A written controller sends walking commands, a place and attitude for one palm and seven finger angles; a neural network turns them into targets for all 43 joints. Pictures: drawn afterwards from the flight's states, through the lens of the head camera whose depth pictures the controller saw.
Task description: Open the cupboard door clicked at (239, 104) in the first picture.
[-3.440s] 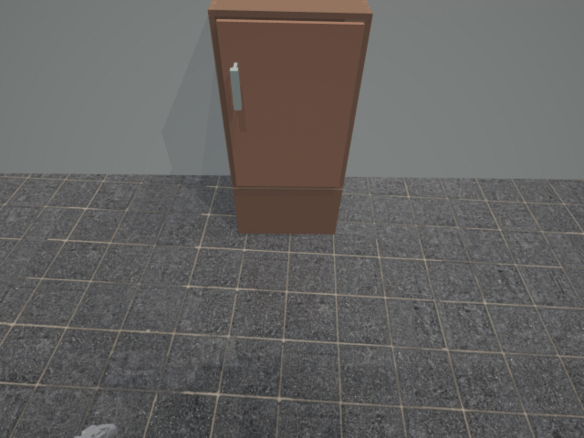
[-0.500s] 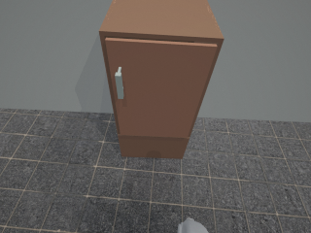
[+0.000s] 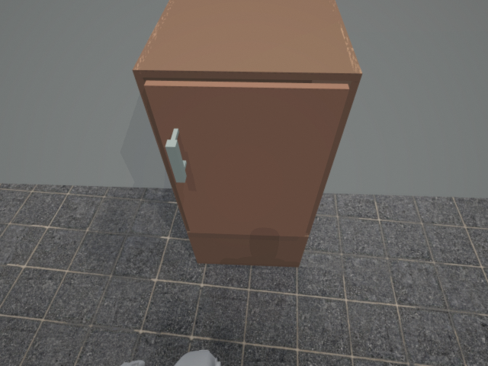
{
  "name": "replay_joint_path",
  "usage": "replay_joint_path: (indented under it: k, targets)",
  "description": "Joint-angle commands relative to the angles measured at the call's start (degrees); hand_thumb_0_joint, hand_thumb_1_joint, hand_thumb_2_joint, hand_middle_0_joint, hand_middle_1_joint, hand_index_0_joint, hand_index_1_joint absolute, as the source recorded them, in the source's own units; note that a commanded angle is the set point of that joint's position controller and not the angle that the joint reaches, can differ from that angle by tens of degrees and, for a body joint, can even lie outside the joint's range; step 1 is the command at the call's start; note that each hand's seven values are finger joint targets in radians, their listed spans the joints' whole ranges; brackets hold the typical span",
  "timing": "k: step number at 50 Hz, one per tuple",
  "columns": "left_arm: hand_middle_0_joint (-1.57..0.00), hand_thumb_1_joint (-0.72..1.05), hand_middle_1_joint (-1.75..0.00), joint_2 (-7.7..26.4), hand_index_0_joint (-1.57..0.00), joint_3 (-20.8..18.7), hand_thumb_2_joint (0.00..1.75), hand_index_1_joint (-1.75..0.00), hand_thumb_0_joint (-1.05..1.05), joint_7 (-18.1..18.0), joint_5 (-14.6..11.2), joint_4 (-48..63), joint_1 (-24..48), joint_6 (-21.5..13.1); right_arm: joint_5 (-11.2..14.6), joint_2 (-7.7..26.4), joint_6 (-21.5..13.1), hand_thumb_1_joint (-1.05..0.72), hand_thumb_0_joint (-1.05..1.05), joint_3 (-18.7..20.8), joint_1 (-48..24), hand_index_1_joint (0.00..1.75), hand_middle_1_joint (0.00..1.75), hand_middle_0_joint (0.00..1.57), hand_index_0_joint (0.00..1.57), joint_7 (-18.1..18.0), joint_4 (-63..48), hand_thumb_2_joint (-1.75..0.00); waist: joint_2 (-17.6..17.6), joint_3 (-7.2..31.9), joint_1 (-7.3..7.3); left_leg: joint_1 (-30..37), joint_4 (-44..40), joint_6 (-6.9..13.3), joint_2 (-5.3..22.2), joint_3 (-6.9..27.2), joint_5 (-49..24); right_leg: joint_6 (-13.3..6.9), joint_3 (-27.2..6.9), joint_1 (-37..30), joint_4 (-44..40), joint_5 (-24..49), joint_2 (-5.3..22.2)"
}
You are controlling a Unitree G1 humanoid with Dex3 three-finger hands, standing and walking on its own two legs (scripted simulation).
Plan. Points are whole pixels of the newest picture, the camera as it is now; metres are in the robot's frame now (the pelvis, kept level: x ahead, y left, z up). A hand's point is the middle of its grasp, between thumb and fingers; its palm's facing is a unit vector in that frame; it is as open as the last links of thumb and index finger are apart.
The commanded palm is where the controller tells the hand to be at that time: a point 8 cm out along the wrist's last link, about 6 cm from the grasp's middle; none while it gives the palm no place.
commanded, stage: come to a stop and stand still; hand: left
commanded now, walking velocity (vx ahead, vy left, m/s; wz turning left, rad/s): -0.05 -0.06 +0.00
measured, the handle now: (178, 155) +0.55 +0.20 -0.03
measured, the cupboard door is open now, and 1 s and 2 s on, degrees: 0 0 0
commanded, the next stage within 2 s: look again from close up in 1.04 s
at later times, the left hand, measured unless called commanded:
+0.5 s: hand out of the picture -0.02 +0.22 -0.17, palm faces +0.02 -0.97 -0.23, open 7.4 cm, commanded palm none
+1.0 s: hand out of the picture -0.05 +0.15 -0.17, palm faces +0.03 -0.99 -0.16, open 7.3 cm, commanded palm none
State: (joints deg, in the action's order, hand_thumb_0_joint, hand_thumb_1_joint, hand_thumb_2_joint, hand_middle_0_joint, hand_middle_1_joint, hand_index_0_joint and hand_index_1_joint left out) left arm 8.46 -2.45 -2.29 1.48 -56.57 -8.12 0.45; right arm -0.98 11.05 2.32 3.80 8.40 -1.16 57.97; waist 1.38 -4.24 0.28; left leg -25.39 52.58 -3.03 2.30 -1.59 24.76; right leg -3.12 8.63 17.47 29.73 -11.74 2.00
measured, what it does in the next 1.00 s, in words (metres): steps on the spot: left foot, then right foot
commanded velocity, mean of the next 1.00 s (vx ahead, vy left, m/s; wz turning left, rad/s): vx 0.00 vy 0.00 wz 0.00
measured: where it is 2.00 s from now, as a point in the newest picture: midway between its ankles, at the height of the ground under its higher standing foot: outside the picture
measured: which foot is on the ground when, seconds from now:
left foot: up 0.00-0.10, down 0.12-1.00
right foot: down 0.00-0.12, up 0.14-0.42, down 0.44-1.00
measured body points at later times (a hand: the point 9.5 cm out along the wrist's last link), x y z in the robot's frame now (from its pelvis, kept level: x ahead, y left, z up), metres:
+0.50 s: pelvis -0.02 +0.03 +0.01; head +0.00 +0.02 +0.46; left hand -0.02 +0.27 -0.15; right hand +0.03 -0.20 -0.15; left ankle +0.01 +0.13 -0.73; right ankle -0.06 -0.09 -0.74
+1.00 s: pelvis -0.03 +0.00 +0.01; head -0.03 +0.00 +0.46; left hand -0.05 +0.20 -0.15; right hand -0.09 -0.20 -0.16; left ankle +0.01 +0.13 -0.73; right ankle -0.06 -0.09 -0.73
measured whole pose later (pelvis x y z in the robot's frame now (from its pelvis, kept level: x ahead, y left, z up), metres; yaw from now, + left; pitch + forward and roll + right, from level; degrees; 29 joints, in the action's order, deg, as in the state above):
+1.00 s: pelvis -0.03 +0.00 +0.01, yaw -1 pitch -2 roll +0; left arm 5.8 0.4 -2.4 0.0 -65.4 -18.5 -0.1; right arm -0.8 6.3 0.4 0.0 20.5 -1.7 68.3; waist 0.4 -1.3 -1.1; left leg -12.1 23.0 -1.1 2.5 -3.5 9.0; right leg -2.4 3.1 6.4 23.9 -15.8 -1.2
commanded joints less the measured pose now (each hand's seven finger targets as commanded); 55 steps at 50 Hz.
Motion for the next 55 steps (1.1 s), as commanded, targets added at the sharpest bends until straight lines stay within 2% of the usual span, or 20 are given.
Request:
replay_joint_path:
  k: [1, 3, 4, 5, 6, 7, 8, 10, 13, 17, 19, 20, 21, 22, 23, 24, 25, 29, 38, 55]
  targets:
    - [-0.20, 0.90, -0.30, 11.36, -0.20, -2.98, 0.90, -0.30, 0.00, -0.31, 0.55, 2.99, -3.37, 0.12, 0.43, 0.97, -0.18, -0.90, 0.00, 0.13, 6.36, 0.30, 0.30, 0.20, 0.20, 0.24, -2.31, -0.90, -11.04, 5.84, 0.05, 6.41, -7.03, 0.65, 0.05, -0.03, -0.59, -7.98, -12.74, -3.05, -8.47, 24.37, 15.91]
    - [-0.20, 0.90, -0.30, 11.21, -0.20, -3.02, 0.90, -0.30, 0.00, -0.18, 0.27, 2.89, -2.97, 0.40, 0.39, 1.06, -0.85, -0.90, 0.00, -0.10, 8.70, 0.30, 0.30, 0.20, 0.20, 0.21, -1.87, -0.90, -9.29, 6.74, -1.18, 12.38, -19.21, 0.99, -0.20, -0.99, -7.72, -5.44, -11.68, -2.76, -5.36, 18.12, 13.68]
    - [-0.20, 0.90, -0.30, 10.61, -0.20, -2.84, 0.90, -0.30, 0.00, -0.10, -0.19, 2.86, -3.28, 0.64, 0.30, 1.99, -1.30, -0.90, 0.00, -0.11, 10.32, 0.30, 0.30, 0.20, 0.20, 0.29, -1.42, -0.90, -7.04, 7.14, -1.94, 17.55, -26.92, 1.30, 0.47, -1.15, -14.05, -3.04, -10.61, -0.29, -2.48, 12.59, 11.97]
    - [-0.20, 0.90, -0.30, 7.99, -0.20, -2.28, 0.90, -0.30, 0.00, 0.17, -0.56, 3.21, -5.21, 1.03, -0.14, 5.52, -1.91, -0.90, 0.00, 0.25, 10.15, 0.30, 0.30, 0.20, 0.20, 0.23, -1.99, -0.90, 4.26, 7.30, -1.21, 19.80, -32.04, 3.79, 7.72, 7.27, -21.90, 0.50, -6.77, 3.83, 3.48, 0.86, 6.44]
    - [-0.20, 0.90, -0.30, 5.47, -0.20, -1.61, 0.90, -0.30, 0.00, 0.34, -0.92, 3.58, -6.33, 1.28, -0.56, 9.33, -1.92, -0.90, 0.00, 0.46, 7.08, 0.30, 0.30, 0.20, 0.20, 0.12, -4.08, -0.90, 15.02, 5.11, -0.05, 14.05, -36.60, 9.15, 17.38, 16.85, -30.84, 3.59, -3.11, 5.42, 9.78, -14.41, 1.26]
    - [-0.20, 0.90, -0.30, 6.47, -0.20, -1.47, 0.90, -0.30, 0.00, 0.17, -0.54, 3.25, -4.75, 1.71, -0.73, 8.91, -1.85, -0.90, 0.00, 0.19, 3.83, 0.30, 0.30, 0.20, 0.20, -0.24, -4.85, -0.90, 12.92, 4.06, -0.61, 8.27, -39.56, 12.45, 18.05, 18.00, -25.86, 3.77, -6.74, 3.60, 18.30, -19.93, 0.13]
    - [-0.20, 0.90, -0.30, 6.45, -0.20, -1.54, 0.90, -0.30, 0.00, 0.22, -0.33, 2.99, -4.87, 1.98, -0.73, 8.56, -2.10, -0.90, 0.00, 0.00, 1.95, 0.30, 0.30, 0.20, 0.20, -0.82, -5.36, -0.90, 12.97, 3.08, 0.39, 6.83, -39.64, 13.06, 16.64, 16.96, -24.96, 3.54, -9.35, 3.92, 22.94, -19.38, 0.14]
    - [-0.20, 0.90, -0.30, 6.81, -0.20, -1.66, 0.90, -0.30, 0.00, 0.65, -0.15, 0.59, -7.84, 1.88, -0.55, 6.83, -2.23, -0.90, 0.00, -0.92, -0.46, 0.30, 0.30, 0.20, 0.20, -1.25, -4.98, -0.90, 7.71, 3.21, 1.93, 10.80, -37.35, 12.14, 12.69, 10.83, -27.01, 3.72, -10.71, 6.26, 27.43, -14.22, -0.08]
    - [-0.20, 0.90, -0.30, 6.25, -0.20, -0.92, 0.90, -0.30, 0.00, 0.72, -0.41, -0.99, -9.09, 1.28, 0.18, 6.01, -2.84, -0.90, 0.00, -1.10, 1.74, 0.30, 0.30, 0.20, 0.20, -1.42, -3.26, -0.90, 5.59, 6.70, 1.22, 19.50, -35.70, 11.93, 11.04, 7.08, -35.62, 4.89, -9.48, 6.22, 22.55, -12.88, 0.76]
    - [-0.20, 0.90, -0.30, 4.94, -0.20, 0.33, 0.90, -0.30, 0.00, 0.43, -0.64, -1.88, -7.47, 0.95, 0.24, 6.42, -2.84, -0.90, 0.00, -0.48, 6.07, 0.30, 0.30, 0.20, 0.20, -1.35, -0.16, -0.90, 6.17, 7.54, -1.10, 23.95, -34.38, 12.42, 11.75, 8.28, -40.23, 5.27, -7.27, 1.12, 8.04, -13.76, 1.34]
    - [-0.20, 0.90, -0.30, 4.97, -0.20, 0.46, 0.90, -0.30, 0.00, 0.32, -0.73, -3.36, -9.21, 0.62, 0.46, 6.24, -2.94, -0.90, 0.00, -0.55, 6.45, 0.30, 0.30, 0.20, 0.20, -1.20, 0.86, -0.90, 4.70, 6.83, -0.50, 22.28, -33.67, 11.04, 10.49, 8.10, -39.27, 4.99, -6.85, -3.31, -0.22, -8.58, 1.19]
    - [-0.20, 0.90, -0.30, 5.26, -0.20, 0.54, 0.90, -0.30, 0.00, 0.18, -0.77, -4.38, -11.19, 0.38, 0.76, 5.82, -3.05, -0.90, 0.00, -0.74, 6.27, 0.30, 0.30, 0.20, 0.20, -1.15, 1.19, -0.90, 3.70, 7.40, 0.33, 20.33, -32.88, 9.55, 9.36, 7.58, -34.75, 4.77, -7.07, -7.34, -6.04, -3.50, 1.57]
    - [-0.20, 0.90, -0.30, 5.94, -0.20, 0.67, 0.90, -0.30, 0.00, -0.02, -0.71, -5.33, -12.65, -0.12, 1.07, 4.76, -3.21, -0.90, 0.00, -1.00, 5.94, 0.30, 0.30, 0.20, 0.20, -1.00, 1.52, -0.90, 1.00, 7.25, 0.56, 17.85, -31.50, 7.33, 7.34, 6.41, -29.10, 4.03, -9.65, -10.46, -10.80, 2.45, 3.27]
    - [-0.20, 0.90, -0.30, 6.81, -0.20, 0.91, 0.90, -0.30, 0.00, -0.14, -0.66, -5.75, -11.80, -0.58, 1.38, 3.36, -3.25, -0.90, 0.00, -1.26, 5.90, 0.30, 0.30, 0.20, 0.20, -0.75, 1.63, -0.90, -1.00, 5.55, -0.53, 16.22, -31.75, 5.19, 5.18, 4.78, -23.88, 2.69, -12.43, -9.93, -11.04, 6.26, 6.18]
    - [-0.20, 0.90, -0.30, 7.59, -0.20, 1.02, 0.90, -0.30, 0.00, -0.22, -0.72, -5.70, -11.19, -0.78, 1.29, 2.91, -3.27, -0.90, 0.00, -1.52, 5.93, 0.30, 0.30, 0.20, 0.20, -0.44, 1.96, -0.90, 0.54, 4.36, -0.67, 16.21, -32.66, 4.45, 4.16, 4.55, -21.66, 1.95, -12.43, -8.86, -10.45, 8.66, 7.75]
    - [-0.20, 0.90, -0.30, 7.32, -0.20, 1.04, 0.90, -0.30, 0.00, -0.13, -0.63, -6.15, -10.49, -1.11, 0.90, 2.55, -2.89, -0.90, 0.00, -1.61, 5.82, 0.30, 0.30, 0.20, 0.20, -0.44, 2.59, -0.90, -6.32, 3.88, -1.02, 17.22, -32.04, 3.96, 3.56, 3.17, -21.59, 1.78, -12.75, -7.00, -10.02, 9.34, 6.61]
    - [-0.20, 0.90, -0.30, 6.60, -0.20, 1.35, 0.90, -0.30, 0.00, -0.10, -0.77, -6.35, -10.13, -1.32, 0.72, 3.07, -2.79, -0.90, 0.00, -1.56, 6.53, 0.30, 0.30, 0.20, 0.20, -0.44, 3.17, -0.90, -9.49, 3.66, -1.22, 18.63, -31.90, 3.92, 3.43, 2.75, -20.84, 1.66, -12.76, -5.74, -10.61, 8.51, 6.46]
    - [-0.20, 0.90, -0.30, 5.88, -0.20, 1.54, 0.90, -0.30, 0.00, -0.18, -0.94, -6.56, -10.03, -1.06, 0.65, 2.84, -2.90, -0.90, 0.00, -2.30, 8.06, 0.30, 0.30, 0.20, 0.20, -0.34, 5.54, -0.90, -3.86, 0.55, -0.98, 17.84, -34.07, 4.04, 3.71, 2.72, -18.30, 1.82, -12.21, -4.45, -12.16, 0.64, 5.23]
    - [-0.20, 0.90, -0.30, 4.84, -0.20, 1.57, 0.90, -0.30, 0.00, -0.16, -1.21, -7.40, -11.96, -0.77, 0.39, 1.00, -2.35, -0.90, 0.00, -2.88, 11.76, 0.30, 0.30, 0.20, 0.20, -0.67, 7.79, -0.90, -2.34, -3.65, -0.54, 15.31, -34.02, 3.56, 3.15, 2.32, -12.73, 1.22, -12.92, -1.53, -14.58, -7.51, 4.47]
    - [-0.20, 0.90, -0.30, 1.97, -0.20, 1.65, 0.90, -0.30, 0.00, -0.37, -1.26, -8.11, -15.26, -1.34, 0.47, -1.10, -2.84, -0.90, 0.00, -2.90, 14.55, 0.30, 0.30, 0.20, 0.20, -1.26, 8.58, -0.90, -1.16, -1.84, -0.59, 16.01, -31.96, 3.53, 3.67, 2.10, -17.71, 0.84, -12.30, -2.75, -13.35, -1.54, 3.82]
